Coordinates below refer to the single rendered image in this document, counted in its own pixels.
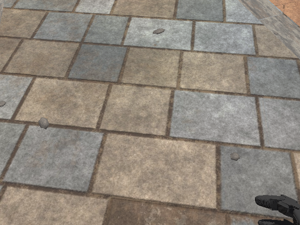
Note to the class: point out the right robot hand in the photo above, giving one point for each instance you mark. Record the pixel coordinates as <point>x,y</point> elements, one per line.
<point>284,204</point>

